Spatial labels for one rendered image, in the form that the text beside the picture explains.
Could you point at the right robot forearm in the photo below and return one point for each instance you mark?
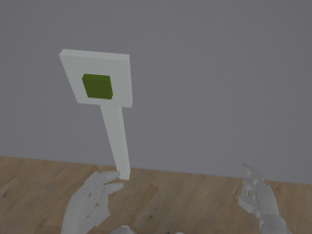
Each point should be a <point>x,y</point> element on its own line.
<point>272,224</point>

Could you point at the panel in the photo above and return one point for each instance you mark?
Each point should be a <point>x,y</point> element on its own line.
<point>76,63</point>

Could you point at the robot left hand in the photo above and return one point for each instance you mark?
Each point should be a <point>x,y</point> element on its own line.
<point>75,220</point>

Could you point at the robot right hand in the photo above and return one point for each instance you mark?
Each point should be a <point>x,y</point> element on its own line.
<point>262,200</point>

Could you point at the button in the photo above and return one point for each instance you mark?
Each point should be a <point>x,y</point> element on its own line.
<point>97,86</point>

